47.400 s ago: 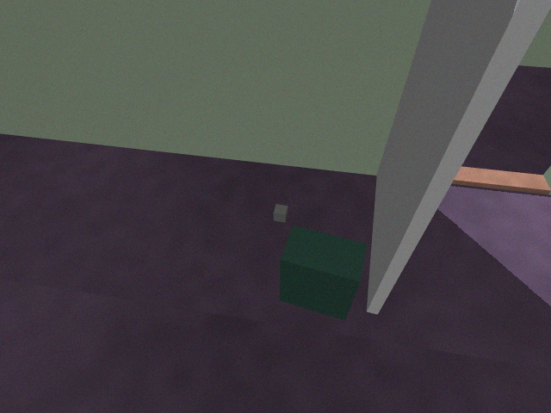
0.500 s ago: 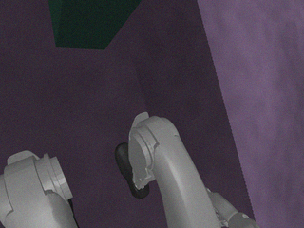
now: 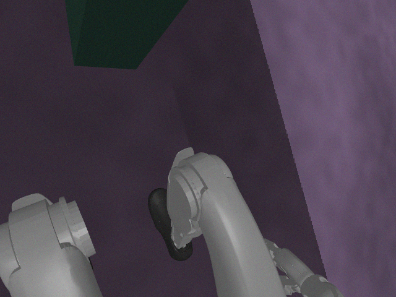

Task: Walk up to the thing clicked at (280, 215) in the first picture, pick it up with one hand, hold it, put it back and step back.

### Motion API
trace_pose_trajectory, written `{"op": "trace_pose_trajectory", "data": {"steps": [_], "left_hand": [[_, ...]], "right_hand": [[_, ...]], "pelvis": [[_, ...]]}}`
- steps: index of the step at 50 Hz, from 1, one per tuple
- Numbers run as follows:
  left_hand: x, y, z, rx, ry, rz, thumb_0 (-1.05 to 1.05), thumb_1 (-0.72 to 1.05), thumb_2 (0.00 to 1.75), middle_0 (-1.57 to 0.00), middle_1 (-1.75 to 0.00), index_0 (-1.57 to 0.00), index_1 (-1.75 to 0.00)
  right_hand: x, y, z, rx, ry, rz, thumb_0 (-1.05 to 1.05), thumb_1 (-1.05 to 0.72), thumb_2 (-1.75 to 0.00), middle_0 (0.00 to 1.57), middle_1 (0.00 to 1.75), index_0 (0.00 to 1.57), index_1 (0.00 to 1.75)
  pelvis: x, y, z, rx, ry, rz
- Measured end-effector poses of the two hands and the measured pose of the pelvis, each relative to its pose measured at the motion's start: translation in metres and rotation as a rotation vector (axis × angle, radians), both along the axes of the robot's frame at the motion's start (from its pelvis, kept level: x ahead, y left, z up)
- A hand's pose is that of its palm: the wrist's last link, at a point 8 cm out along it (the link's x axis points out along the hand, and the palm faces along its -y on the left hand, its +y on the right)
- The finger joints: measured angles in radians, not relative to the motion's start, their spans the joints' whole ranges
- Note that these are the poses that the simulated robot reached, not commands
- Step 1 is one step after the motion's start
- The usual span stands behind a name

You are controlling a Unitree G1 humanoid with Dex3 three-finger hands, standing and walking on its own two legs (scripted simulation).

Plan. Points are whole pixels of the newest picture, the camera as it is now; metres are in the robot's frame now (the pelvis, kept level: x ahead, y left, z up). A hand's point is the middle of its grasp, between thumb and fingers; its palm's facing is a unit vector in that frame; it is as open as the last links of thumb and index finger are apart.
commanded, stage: close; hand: left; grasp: from above
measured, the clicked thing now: out of the picture +0.46 +0.35 -0.28
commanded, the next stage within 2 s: settle in 0.24 s
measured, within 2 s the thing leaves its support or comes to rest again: leaves its support in 0.64 s
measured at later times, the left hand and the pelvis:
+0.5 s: hand out of the picture +0.44 +0.35 -0.25, palm faces -0.47 -0.11 -0.87, open 9.1 cm; pelvis +0.00 +0.00 +0.00, yaw +0 degrees
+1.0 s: hand out of the picture +0.44 +0.37 -0.17, palm faces -0.48 -0.05 -0.88, open 9.0 cm; pelvis +0.01 +0.00 +0.02, yaw +3 degrees
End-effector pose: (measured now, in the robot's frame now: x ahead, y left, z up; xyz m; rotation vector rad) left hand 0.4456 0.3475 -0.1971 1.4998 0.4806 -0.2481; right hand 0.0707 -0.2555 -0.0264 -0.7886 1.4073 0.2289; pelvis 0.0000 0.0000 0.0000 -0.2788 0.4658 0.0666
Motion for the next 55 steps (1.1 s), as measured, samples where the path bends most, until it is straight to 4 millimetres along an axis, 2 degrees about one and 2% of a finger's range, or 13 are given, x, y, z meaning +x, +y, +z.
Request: {"op": "trace_pose_trajectory", "data": {"steps": [8,21,30,34,40,48,55], "left_hand": [[0.005,0.006,-0.001,-0.014,0.017,0.069,0.00,0.13,0.62,-0.46,-0.94,-0.56,-0.82],[0.007,0.008,0.000,-0.017,0.036,0.048,-0.01,0.14,0.56,-0.51,-0.89,-0.60,-0.78],[0.005,0.010,0.004,-0.026,0.028,0.023,0.00,0.14,0.52,-0.54,-0.86,-0.63,-0.74],[0.007,0.011,0.015,-0.024,-0.018,0.001,0.00,0.14,0.51,-0.55,-0.85,-0.65,-0.73],[0.010,0.019,0.045,-0.006,-0.071,0.013,0.00,0.14,0.49,-0.57,-0.84,-0.67,-0.71],[0.005,0.026,0.079,0.042,0.009,0.039,0.01,0.16,0.44,-0.58,-0.81,-0.69,-0.67],[0.001,0.017,0.093,0.010,0.062,0.017,0.01,0.18,0.41,-0.60,-0.78,-0.70,-0.64]], "right_hand": [[-0.006,0.002,-0.002,0.019,0.015,-0.022,0.00,-0.90,-0.90,0.20,0.30,0.20,0.30],[-0.012,0.000,-0.009,0.020,0.044,-0.032,0.00,-0.90,-0.90,0.20,0.30,0.20,0.30],[-0.013,-0.001,-0.003,-0.007,0.041,-0.042,0.00,-0.91,-0.90,0.20,0.30,0.20,0.30],[-0.009,-0.002,0.000,-0.012,0.034,-0.045,0.00,-0.91,-0.90,0.20,0.30,0.20,0.30],[0.009,-0.004,0.002,-0.007,-0.019,-0.065,0.00,-0.91,-0.90,0.20,0.30,0.20,0.30],[0.035,-0.001,-0.006,0.058,-0.093,-0.096,0.00,-0.90,-0.89,0.20,0.30,0.20,0.30],[0.037,-0.002,-0.011,0.075,-0.091,-0.117,0.00,-0.90,-0.89,0.20,0.30,0.20,0.30]], "pelvis": [[0.003,-0.001,-0.001,0.002,0.012,0.002],[0.002,-0.004,-0.004,0.007,-0.007,0.003],[0.001,-0.004,-0.002,0.003,-0.006,0.002],[0.003,-0.003,0.000,-0.002,0.008,0.006],[0.006,-0.001,0.006,-0.003,0.048,0.016],[0.007,0.001,0.017,0.014,0.094,0.038],[0.002,-0.004,0.024,0.034,0.098,0.053]]}}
